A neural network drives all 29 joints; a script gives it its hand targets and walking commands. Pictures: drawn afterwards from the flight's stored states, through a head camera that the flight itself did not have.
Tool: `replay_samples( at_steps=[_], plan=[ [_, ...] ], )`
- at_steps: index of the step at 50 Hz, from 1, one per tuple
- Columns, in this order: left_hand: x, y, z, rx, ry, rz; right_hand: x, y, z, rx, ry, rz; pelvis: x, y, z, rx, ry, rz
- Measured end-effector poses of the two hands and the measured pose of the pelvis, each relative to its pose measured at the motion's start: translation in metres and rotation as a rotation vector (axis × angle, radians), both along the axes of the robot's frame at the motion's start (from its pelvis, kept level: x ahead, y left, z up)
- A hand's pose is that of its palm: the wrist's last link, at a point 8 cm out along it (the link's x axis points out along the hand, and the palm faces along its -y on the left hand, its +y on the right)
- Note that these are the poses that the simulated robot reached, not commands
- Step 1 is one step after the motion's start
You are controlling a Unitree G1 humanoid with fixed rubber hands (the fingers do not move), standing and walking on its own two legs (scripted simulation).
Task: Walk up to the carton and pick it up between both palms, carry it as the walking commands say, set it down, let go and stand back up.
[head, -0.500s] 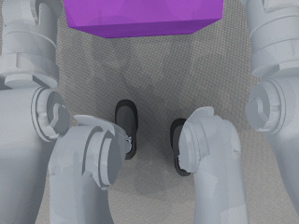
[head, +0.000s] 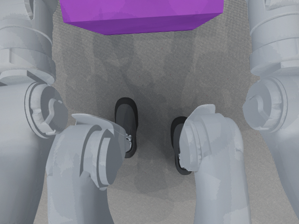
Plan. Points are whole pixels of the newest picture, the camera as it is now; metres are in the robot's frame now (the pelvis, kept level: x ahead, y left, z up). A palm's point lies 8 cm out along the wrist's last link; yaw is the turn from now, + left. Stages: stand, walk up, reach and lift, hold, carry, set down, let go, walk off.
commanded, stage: set down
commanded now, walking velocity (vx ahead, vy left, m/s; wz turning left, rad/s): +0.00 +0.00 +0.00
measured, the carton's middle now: out of the picture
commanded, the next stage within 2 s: none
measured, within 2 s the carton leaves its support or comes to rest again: neither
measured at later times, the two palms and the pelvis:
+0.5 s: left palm out of the picture +0.56 +0.20 -0.17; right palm out of the picture +0.58 -0.15 -0.16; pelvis +0.00 +0.00 +0.00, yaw +0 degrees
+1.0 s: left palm out of the picture +0.56 +0.22 -0.16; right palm out of the picture +0.59 -0.19 -0.15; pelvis +0.00 +0.00 +0.00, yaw +0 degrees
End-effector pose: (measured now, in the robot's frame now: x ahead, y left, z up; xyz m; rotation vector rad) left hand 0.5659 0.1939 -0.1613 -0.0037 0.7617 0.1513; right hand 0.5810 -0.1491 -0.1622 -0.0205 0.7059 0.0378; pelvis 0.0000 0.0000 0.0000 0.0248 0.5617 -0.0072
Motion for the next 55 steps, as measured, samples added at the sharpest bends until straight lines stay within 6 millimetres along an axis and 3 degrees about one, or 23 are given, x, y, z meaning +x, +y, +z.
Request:
replay_samples(
  at_steps=[28, 42, 49, 55],
  plan=[
    [-0.001, 0.003, -0.005, 0.027, -0.013, 0.05, 0.006, -0.004, 0.001, -0.072, -0.001, -0.024, 0.002, 0.001, 0.002, 0.0, 0.0, -0.004],
    [-0.005, 0.019, -0.005, 0.047, -0.018, 0.082, 0.005, -0.035, 0.0, -0.109, 0.003, -0.078, 0.0, 0.002, -0.002, 0.007, -0.003, -0.01],
    [-0.005, 0.028, 0.001, 0.053, -0.042, 0.083, 0.01, -0.038, 0.009, -0.112, -0.018, -0.071, -0.001, 0.001, -0.001, 0.008, -0.003, -0.013],
    [0.002, 0.029, 0.026, 0.051, -0.091, 0.085, 0.017, -0.033, 0.033, -0.117, -0.059, -0.061, 0.0, 0.0, 0.008, 0.004, 0.009, -0.004]
  ],
)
